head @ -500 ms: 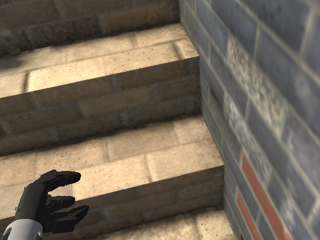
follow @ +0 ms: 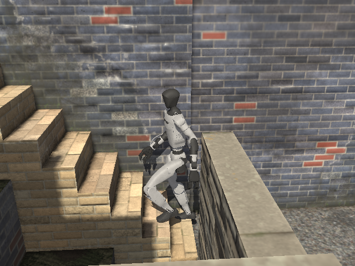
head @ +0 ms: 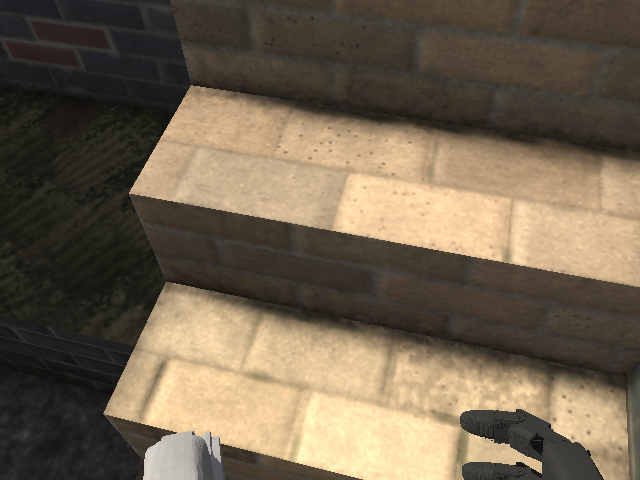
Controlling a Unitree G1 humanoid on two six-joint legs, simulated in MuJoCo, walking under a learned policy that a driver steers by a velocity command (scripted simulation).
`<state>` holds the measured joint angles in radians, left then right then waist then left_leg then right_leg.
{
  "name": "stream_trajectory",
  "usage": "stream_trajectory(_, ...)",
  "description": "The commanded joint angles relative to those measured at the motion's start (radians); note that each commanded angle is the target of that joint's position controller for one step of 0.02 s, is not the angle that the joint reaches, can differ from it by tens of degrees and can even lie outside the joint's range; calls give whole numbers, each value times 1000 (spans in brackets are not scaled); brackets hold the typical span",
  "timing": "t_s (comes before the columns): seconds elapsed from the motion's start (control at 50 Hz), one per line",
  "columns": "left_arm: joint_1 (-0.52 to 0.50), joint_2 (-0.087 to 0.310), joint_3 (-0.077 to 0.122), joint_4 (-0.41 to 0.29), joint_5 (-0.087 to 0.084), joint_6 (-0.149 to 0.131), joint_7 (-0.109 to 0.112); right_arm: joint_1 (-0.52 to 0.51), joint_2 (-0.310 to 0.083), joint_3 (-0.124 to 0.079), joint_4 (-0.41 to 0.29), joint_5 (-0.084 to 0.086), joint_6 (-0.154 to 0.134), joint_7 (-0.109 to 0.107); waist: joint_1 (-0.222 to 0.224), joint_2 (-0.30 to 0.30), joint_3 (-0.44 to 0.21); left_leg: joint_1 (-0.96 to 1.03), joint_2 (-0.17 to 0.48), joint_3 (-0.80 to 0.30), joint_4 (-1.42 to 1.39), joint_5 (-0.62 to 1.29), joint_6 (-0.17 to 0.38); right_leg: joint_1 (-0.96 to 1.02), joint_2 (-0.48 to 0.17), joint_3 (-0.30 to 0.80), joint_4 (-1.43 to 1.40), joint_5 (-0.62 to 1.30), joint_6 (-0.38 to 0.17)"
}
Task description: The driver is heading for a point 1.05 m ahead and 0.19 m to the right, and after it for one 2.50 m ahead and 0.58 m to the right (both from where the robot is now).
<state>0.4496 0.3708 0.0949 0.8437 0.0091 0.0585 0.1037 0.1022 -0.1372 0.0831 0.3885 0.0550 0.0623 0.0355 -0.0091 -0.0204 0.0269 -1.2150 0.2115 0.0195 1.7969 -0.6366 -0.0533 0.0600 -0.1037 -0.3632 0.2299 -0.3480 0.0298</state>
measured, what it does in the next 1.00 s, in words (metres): climbs, turning right: left foot 0.21 m higher, then right foot 0.22 m higher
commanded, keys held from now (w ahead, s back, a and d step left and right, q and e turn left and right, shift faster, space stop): w+q+shift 0.10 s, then w+shift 0.02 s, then w+e+shift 0.88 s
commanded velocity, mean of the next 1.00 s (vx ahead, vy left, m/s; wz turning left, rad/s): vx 1.00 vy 0.00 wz -0.32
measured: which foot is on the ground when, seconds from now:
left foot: up 0.00-0.04, down 0.06-0.76, up 0.78-1.00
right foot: down 0.00-0.16, up 0.18-0.74, down 0.76-1.00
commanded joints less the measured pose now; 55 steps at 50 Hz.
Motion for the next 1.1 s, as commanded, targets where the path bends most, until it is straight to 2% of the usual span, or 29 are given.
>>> stream_trajectory(0.02,67,141,18,8,-8,-11,6,-309,97,51,-224,23,-34,33,7,-141,4,-42,-58,73,-238,-183,69,188,-298,131,-181,739,-161)
stream_trajectory(0.06,-26,221,21,-4,4,-34,-5,-189,-70,-27,-141,21,-20,18,-72,-127,-87,438,-284,294,-369,-71,105,44,-267,59,-96,1680,-199)
stream_trajectory(0.1,-81,262,17,-44,0,-72,-3,22,-159,-106,-70,15,-10,-16,-182,-212,-195,775,-354,156,-439,37,168,-91,-253,70,117,2028,-240)
stream_trajectory(0.14,-148,288,30,-83,-25,-95,-49,175,-241,-177,-30,14,14,-35,-305,-298,-282,1122,-396,-14,-661,106,195,-248,-204,164,358,1770,-256)
stream_trajectory(0.16,-219,186,6,-140,-34,-108,-62,107,-234,-191,-5,1,19,-42,-246,-154,-240,1173,-350,-179,-914,201,241,-387,-112,237,549,992,-231)
stream_trajectory(0.18,-257,59,-23,-168,-40,-136,-79,40,-210,-180,19,-29,14,-52,-138,-83,-183,1082,-260,-431,-1098,224,282,-429,-53,371,803,278,-230)
stream_trajectory(0.2,-293,-47,-51,-237,-74,-141,-94,32,-157,-137,10,-67,-41,-43,-89,51,-144,907,-123,-714,-1163,245,327,-475,41,469,1259,95,-188)
stream_trajectory(0.22,-431,-131,-73,-326,-68,-147,-106,87,-108,-107,42,-98,-92,-18,-76,150,-35,749,-61,-702,-1111,380,320,-659,114,515,1611,-44,-171)
stream_trajectory(0.26,-467,-228,-132,-389,-20,-155,-121,110,-67,-89,115,-90,-152,15,-18,193,-16,748,-84,-387,-1028,658,204,-885,192,570,1851,-194,-183)
stream_trajectory(0.3,-316,-243,-152,-336,-32,-143,-136,149,-68,-97,152,-85,-175,26,3,194,-88,822,-44,-360,-1028,763,203,-938,198,542,1976,-161,-161)
stream_trajectory(0.34,-263,-178,-132,-327,-59,-124,-144,99,-42,-86,130,-92,-185,0,47,167,-118,847,-6,-386,-1121,590,234,-999,177,566,1952,-126,-132)
stream_trajectory(0.36,-252,-132,-122,-323,-48,-111,-138,80,-101,-93,119,-91,-194,-20,64,136,-135,879,20,-422,-1249,462,254,-1025,177,489,1919,-82,-106)
stream_trajectory(0.44,-458,-252,-157,-389,-55,-87,-113,212,-40,-62,220,-124,-188,-69,-1,17,40,955,89,-424,-1373,238,216,-1452,232,513,2370,-16,-71)
stream_trajectory(0.54,-627,-321,-182,-440,-64,-80,-223,357,24,-43,364,-127,-194,-107,0,-2,43,1106,50,-125,-1425,431,73,-1693,194,403,2339,73,-74)
stream_trajectory(0.62,-700,-310,-199,-519,-81,-50,-188,337,-69,-41,444,-120,-193,-110,43,165,33,946,6,36,-1601,706,121,-1512,140,200,2158,127,-34)
stream_trajectory(0.66,-659,-235,-183,-537,-54,-57,-203,284,-188,-49,461,-87,-180,-128,156,152,-171,878,-58,285,-1610,1853,87,-873,182,43,1657,152,-136)
stream_trajectory(0.7,-510,-117,-130,-509,-59,-39,-196,383,-382,-105,495,-55,-205,-161,236,338,-317,1200,88,173,-1495,2571,164,-599,218,81,1309,-179,-177)
stream_trajectory(0.72,-400,-46,-98,-460,-31,-7,-189,271,-456,-133,434,-62,-183,-178,297,321,-340,1387,157,143,-1322,2808,141,-629,243,152,1200,-301,-195)
stream_trajectory(0.76,-195,-8,-71,-321,-5,13,-191,49,-481,-163,280,-43,-147,-138,317,246,-291,1376,141,168,-987,2558,207,-481,266,179,716,-273,-236)
stream_trajectory(0.78,-126,-12,-73,-279,25,3,-190,-63,-391,-159,175,0,-153,-130,307,28,-172,1184,-25,117,-549,1497,97,-433,117,488,385,34,-340)
stream_trajectory(0.8,-301,-1,-72,-258,64,-50,-194,-125,-132,-113,36,-2,-189,-111,68,-359,-48,659,-397,-52,-86,491,30,-522,55,1073,365,-147,-520)
stream_trajectory(0.82,-289,-134,-117,-236,63,-92,-197,-89,-60,-90,27,-26,-236,-73,12,-131,22,530,-332,-190,118,347,66,-607,42,1024,401,-180,-490)
stream_trajectory(0.84,-299,-181,-122,-236,62,-111,-198,-101,-42,-76,-13,-31,-246,-56,-17,-61,44,488,-299,-171,93,345,93,-688,45,953,432,-161,-432)
stream_trajectory(0.88,-287,-128,-88,-168,6,-121,-169,-31,-6,-33,17,-106,-259,-3,-77,10,51,359,-300,-115,179,357,112,-640,79,869,389,49,-400)
stream_trajectory(1.02,-186,-24,-70,-171,-14,-173,-103,-172,-96,-3,-8,-119,-265,-16,1,37,-35,297,-217,-52,-151,120,51,-558,31,912,230,272,-401)
stream_trajectory(1.04,-133,-7,-62,-158,-57,-156,-96,-185,-74,11,-40,-141,-258,-18,14,34,-87,340,-187,-121,-351,23,87,-454,28,901,160,313,-372)
stream_trajectory(1.06,-172,23,-56,-166,-62,-145,-109,-196,-72,13,-55,-140,-260,-15,-44,110,-144,640,-183,-47,-669,-12,123,-442,127,718,232,688,-289)
stream_trajectory(1.08,-297,-3,-55,-204,-37,-146,-113,42,-206,-23,-8,-149,-282,-7,-178,169,-278,1169,-154,-38,-1043,285,141,-586,269,625,554,1099,-154)
stream_trajectory(1.1,-451,48,-38,-245,-14,-130,-116,340,-211,-49,112,-90,-270,-6,-341,207,-337,1496,-142,-45,-1497,606,154,-733,317,562,859,870,-102)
